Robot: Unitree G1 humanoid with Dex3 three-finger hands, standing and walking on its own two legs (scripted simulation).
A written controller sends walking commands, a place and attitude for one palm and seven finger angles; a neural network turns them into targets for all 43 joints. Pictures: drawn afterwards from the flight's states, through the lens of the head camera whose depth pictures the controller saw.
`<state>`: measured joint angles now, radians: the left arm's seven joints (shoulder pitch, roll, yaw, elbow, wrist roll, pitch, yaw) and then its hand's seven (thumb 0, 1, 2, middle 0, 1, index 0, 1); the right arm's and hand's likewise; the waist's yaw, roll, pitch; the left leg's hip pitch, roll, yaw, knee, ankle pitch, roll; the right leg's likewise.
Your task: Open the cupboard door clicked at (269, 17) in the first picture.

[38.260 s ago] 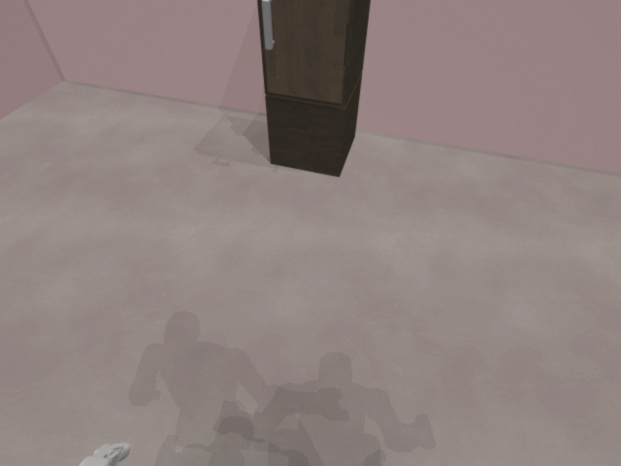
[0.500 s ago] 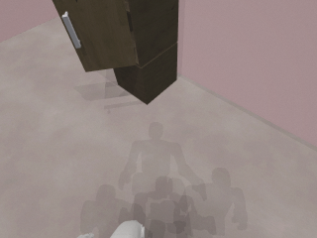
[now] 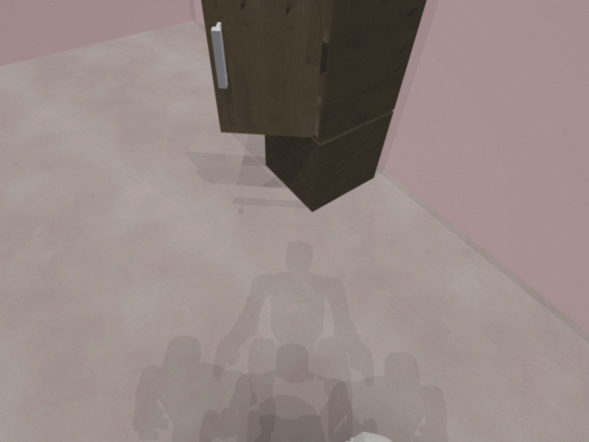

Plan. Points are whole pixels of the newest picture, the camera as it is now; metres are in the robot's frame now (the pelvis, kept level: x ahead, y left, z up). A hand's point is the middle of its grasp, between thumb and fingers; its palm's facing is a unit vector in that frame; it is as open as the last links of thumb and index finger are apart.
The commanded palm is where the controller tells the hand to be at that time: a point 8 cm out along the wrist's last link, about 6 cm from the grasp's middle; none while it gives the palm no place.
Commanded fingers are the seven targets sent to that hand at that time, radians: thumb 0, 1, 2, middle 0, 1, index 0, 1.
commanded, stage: take the last steps up to it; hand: left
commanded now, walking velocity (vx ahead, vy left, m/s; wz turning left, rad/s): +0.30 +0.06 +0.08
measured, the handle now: (221, 56) +1.10 +0.31 -0.05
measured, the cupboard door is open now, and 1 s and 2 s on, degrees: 51 51 51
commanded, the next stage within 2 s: come to a stop and stand still in 1.36 s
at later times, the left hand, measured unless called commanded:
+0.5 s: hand out of the picture +0.10 +0.14 -0.16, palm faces +0.13 -0.97 -0.21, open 7.2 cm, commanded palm none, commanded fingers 0.00 0.90 0.90 -0.20 -0.30 -0.20 -0.30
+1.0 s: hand (179, 293) +0.38 +0.25 -0.17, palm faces +0.09 -0.98 -0.18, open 7.4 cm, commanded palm none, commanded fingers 0.00 0.90 0.90 -0.20 -0.30 -0.20 -0.30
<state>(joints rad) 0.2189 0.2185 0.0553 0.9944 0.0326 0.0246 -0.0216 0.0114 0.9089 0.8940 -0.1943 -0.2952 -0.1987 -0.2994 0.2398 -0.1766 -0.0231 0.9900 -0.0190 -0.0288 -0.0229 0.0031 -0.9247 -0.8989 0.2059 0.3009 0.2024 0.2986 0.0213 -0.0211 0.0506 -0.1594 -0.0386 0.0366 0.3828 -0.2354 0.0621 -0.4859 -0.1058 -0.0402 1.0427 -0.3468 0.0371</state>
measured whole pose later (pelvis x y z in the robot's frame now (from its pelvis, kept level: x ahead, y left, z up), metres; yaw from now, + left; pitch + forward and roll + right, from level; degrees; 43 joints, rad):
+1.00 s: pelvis +0.32 +0.06 +0.00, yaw +3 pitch +0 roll +1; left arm 0.17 0.18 0.07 1.01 0.03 0.00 -0.01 0.01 0.91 0.89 -0.19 -0.29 -0.20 -0.30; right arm 0.30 -0.17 -0.04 1.05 -0.02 -0.07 -0.03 -0.01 -0.93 -0.90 0.20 0.30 0.20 0.30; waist 0.01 -0.04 0.04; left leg -0.12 -0.04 0.18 0.32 -0.21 0.08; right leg -0.61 -0.12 -0.03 1.03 -0.17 0.01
